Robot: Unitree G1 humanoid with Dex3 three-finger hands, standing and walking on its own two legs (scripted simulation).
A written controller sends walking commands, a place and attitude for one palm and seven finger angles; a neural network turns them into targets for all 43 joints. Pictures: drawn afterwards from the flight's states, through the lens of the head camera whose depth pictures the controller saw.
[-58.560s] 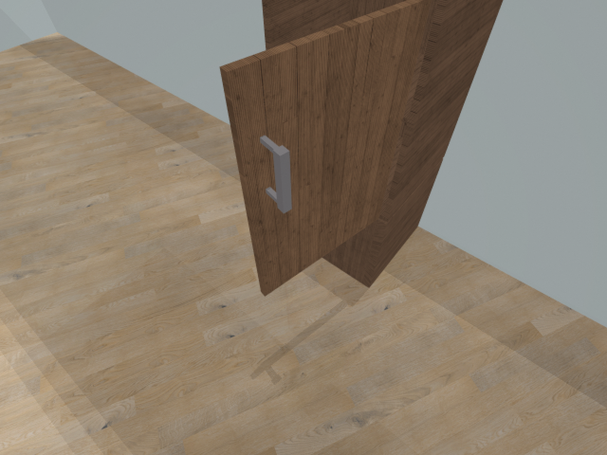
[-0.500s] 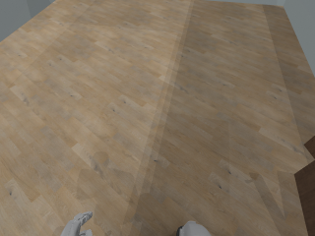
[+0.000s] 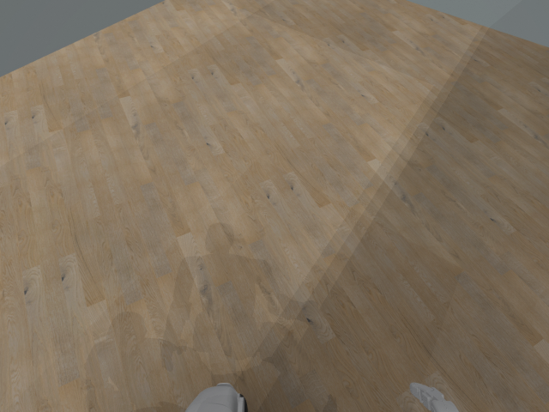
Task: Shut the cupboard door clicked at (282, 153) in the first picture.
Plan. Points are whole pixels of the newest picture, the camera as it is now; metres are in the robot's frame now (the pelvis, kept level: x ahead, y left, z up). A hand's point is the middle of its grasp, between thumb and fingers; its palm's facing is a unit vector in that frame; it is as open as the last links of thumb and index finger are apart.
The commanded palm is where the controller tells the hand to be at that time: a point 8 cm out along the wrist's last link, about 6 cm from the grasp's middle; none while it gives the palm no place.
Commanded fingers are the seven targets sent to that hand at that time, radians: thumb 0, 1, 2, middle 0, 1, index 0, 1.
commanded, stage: turn to face it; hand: left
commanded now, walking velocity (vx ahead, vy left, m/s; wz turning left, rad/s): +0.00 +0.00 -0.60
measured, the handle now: out of the picture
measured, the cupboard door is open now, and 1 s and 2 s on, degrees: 23 23 23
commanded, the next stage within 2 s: none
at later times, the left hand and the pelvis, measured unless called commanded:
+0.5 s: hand (169, 395) +0.15 +0.18 -0.15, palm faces -0.18 -0.94 -0.28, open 7.4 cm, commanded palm none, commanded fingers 0.00 0.90 0.90 -0.20 -0.30 -0.20 -0.30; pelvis +0.04 -0.01 +0.00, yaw -15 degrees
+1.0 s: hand (197, 326) +0.26 +0.16 -0.16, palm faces -0.48 -0.85 -0.20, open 7.4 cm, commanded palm none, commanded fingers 0.00 0.90 0.90 -0.20 -0.30 -0.20 -0.30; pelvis +0.08 +0.02 +0.01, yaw -33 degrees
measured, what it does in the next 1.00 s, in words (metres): steps on the spot, turning right: right foot, then left foot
